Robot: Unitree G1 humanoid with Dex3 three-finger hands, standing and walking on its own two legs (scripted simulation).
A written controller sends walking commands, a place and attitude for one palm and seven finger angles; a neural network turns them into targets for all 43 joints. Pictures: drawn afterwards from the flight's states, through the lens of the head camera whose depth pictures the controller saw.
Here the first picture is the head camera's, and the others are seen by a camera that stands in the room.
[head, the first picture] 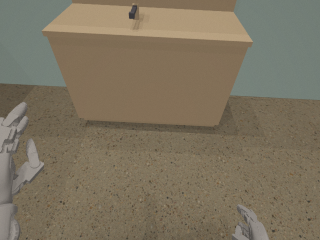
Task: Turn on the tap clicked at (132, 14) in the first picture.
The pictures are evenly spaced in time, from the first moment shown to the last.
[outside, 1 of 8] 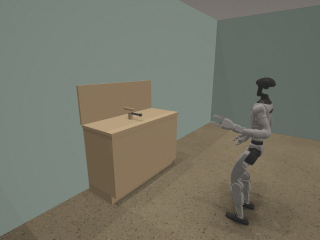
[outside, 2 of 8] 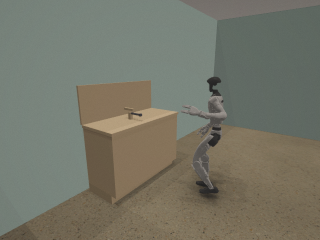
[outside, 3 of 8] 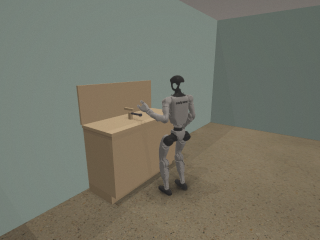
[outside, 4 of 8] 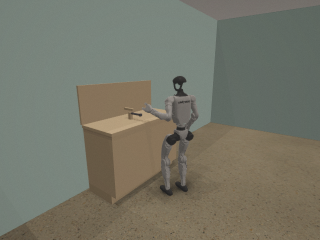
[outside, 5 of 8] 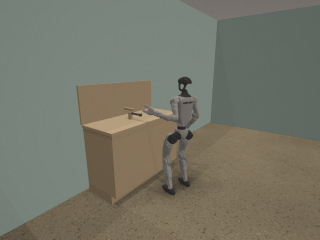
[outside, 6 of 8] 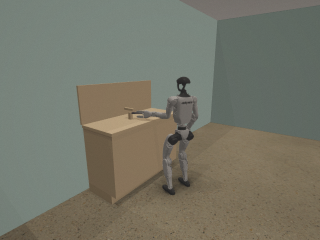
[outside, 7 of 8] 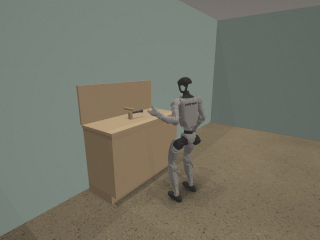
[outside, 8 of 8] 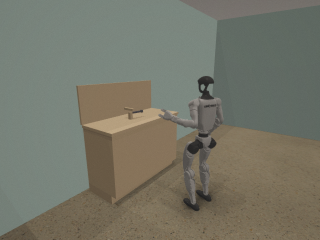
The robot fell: no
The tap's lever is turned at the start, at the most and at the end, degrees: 0 77 77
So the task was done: yes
